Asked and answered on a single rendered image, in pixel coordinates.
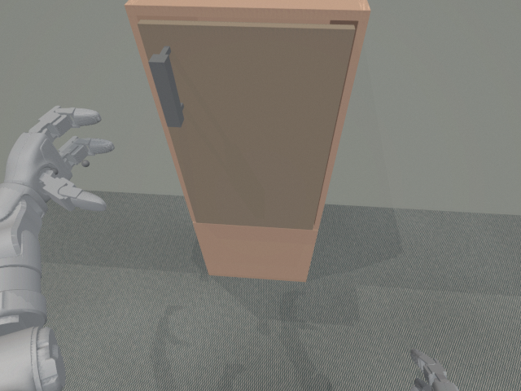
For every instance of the cupboard door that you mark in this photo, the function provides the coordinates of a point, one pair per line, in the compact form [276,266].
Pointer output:
[260,106]

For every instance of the robot left upper arm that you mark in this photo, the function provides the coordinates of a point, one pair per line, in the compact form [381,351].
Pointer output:
[30,360]

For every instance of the robot left forearm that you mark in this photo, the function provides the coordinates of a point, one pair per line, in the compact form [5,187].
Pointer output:
[22,304]

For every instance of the robot right hand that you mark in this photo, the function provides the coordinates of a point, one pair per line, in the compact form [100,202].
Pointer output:
[434,373]

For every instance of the handle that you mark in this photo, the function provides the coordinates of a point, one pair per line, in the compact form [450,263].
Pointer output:
[165,85]

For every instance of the robot left hand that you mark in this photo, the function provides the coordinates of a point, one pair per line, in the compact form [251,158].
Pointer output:
[33,156]

